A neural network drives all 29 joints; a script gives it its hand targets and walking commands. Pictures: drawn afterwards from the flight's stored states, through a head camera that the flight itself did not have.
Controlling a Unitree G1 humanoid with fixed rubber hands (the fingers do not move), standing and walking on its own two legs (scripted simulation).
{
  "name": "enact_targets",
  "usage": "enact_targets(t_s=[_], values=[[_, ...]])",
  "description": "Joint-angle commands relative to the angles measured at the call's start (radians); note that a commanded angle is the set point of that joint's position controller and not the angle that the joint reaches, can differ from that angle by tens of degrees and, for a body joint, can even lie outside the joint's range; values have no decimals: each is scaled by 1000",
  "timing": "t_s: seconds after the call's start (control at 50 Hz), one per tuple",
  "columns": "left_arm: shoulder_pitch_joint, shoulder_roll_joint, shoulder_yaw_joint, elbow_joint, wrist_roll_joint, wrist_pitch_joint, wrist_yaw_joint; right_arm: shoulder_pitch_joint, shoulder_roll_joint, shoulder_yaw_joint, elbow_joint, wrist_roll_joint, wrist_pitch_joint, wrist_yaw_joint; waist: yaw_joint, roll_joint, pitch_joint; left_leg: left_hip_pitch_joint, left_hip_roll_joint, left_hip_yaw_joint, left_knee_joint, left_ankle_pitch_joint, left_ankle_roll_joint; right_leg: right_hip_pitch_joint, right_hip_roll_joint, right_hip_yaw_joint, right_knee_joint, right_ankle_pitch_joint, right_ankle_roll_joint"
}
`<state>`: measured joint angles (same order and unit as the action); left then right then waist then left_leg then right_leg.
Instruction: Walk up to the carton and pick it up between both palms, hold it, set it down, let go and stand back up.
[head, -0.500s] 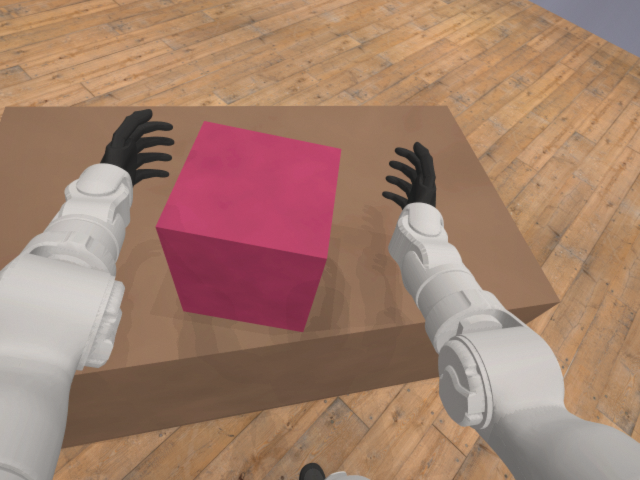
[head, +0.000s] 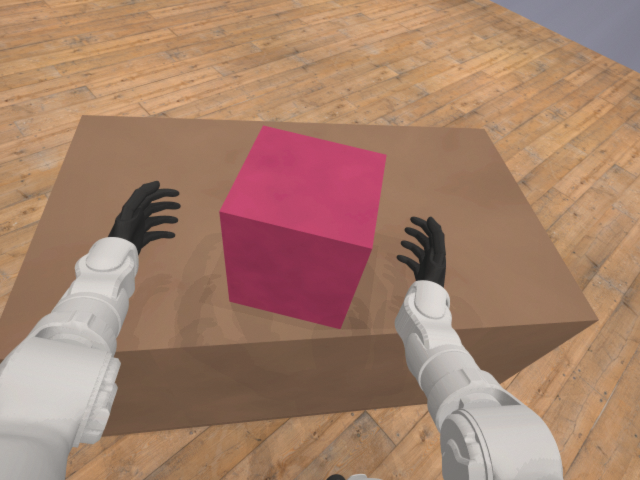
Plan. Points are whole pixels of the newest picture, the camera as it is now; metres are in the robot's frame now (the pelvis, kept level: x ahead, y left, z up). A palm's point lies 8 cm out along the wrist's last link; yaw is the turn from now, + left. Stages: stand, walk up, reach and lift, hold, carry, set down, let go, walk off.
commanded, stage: set down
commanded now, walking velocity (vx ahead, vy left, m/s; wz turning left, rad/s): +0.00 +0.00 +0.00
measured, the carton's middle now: (303, 232) +0.52 -0.03 -0.06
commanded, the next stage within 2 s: none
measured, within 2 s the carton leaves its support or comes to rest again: neither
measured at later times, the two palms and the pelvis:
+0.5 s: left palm (147, 278) +0.39 +0.19 -0.01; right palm (423, 329) +0.31 -0.18 -0.02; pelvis +0.01 -0.02 +0.00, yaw -1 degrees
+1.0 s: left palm (95, 336) +0.32 +0.24 -0.02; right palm (414, 360) +0.26 -0.16 -0.02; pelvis +0.01 +0.00 +0.00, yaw +1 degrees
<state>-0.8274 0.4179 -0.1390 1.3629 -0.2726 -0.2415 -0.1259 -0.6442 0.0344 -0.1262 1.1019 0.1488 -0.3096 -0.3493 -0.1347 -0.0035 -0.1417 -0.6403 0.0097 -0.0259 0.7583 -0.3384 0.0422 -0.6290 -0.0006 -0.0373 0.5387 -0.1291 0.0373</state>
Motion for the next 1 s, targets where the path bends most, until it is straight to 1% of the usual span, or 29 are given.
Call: enact_targets(t_s=[0.0,0.06,0.14,0.2,0.26,0.34,0.36,0.42,0.46,0.52,0.6,0.7,0.78,0.82,0.88,0.94,0.98], values=[[-402,91,-43,-124,-40,-45,-2,-336,-98,15,-93,3,-6,9,-39,214,-369,78,72,-77,-213,-87,-60,244,43,-42,75,39,-48],[-340,79,-53,-128,-27,-30,-12,-279,-96,21,-34,22,-8,-3,-44,239,-321,84,71,-85,-196,-70,-70,221,44,-40,73,19,-57],[-292,86,-20,-166,2,-11,-21,-238,-77,18,-20,28,-27,-18,-31,226,-264,98,52,-69,-164,-7,-76,192,42,-32,52,-18,-64],[-266,102,23,-223,24,-4,-25,-213,-48,20,-68,20,-53,-28,-11,199,-271,125,34,-43,-132,70,-77,191,38,-22,37,-22,-65],[-212,113,71,-298,47,3,-32,-160,-17,31,-156,10,-97,-36,15,177,-328,178,17,-14,-87,194,-81,207,37,-12,27,15,-64],[-99,116,135,-379,85,12,-51,-43,24,64,-243,-1,-153,-48,47,156,-397,243,0,15,-34,357,-85,254,36,7,22,107,-61],[-65,115,147,-397,93,13,-57,-9,31,72,-258,-2,-167,-51,51,152,-407,256,-2,18,-25,391,-86,268,35,11,21,134,-60],[16,117,182,-456,113,12,-77,79,57,102,-293,-10,-202,-64,65,130,-406,263,-6,25,-8,439,-81,307,30,27,23,192,-56],[41,124,199,-490,119,7,-88,112,70,110,-307,-21,-218,-71,68,117,-390,256,-5,28,-7,423,-75,316,25,34,22,188,-55],[92,130,214,-535,121,3,-99,165,86,118,-327,-34,-237,-78,74,101,-341,248,0,31,-16,379,-64,329,20,41,19,149,-58],[137,136,209,-554,112,-2,-105,208,99,115,-333,-50,-243,-81,73,92,-265,227,10,27,-36,274,-56,330,13,47,14,50,-67],[177,126,178,-574,89,-3,-99,241,98,97,-330,-54,-239,-76,72,131,-182,223,29,11,-70,177,-65,320,12,38,10,-58,-87],[229,116,151,-610,78,-10,-89,279,82,80,-326,-51,-236,-61,68,175,-141,246,44,-9,-96,156,-84,325,17,27,11,-87,-99],[246,117,142,-625,73,-13,-82,287,73,70,-323,-50,-232,-52,65,187,-118,248,48,-18,-111,139,-91,331,17,23,11,-102,-102],[276,120,126,-660,59,-22,-70,299,60,56,-336,-50,-225,-34,65,198,-98,248,53,-32,-135,122,-102,349,16,20,12,-117,-105],[311,130,118,-684,44,-32,-63,314,53,55,-361,-50,-216,-18,69,187,-79,249,54,-40,-153,113,-105,370,12,24,9,-129,-104],[348,129,112,-698,39,-34,-60,339,44,59,-371,-47,-211,-5,75,190,-68,266,57,-46,-164,129,-111,385,12,25,4,-130,-104]])
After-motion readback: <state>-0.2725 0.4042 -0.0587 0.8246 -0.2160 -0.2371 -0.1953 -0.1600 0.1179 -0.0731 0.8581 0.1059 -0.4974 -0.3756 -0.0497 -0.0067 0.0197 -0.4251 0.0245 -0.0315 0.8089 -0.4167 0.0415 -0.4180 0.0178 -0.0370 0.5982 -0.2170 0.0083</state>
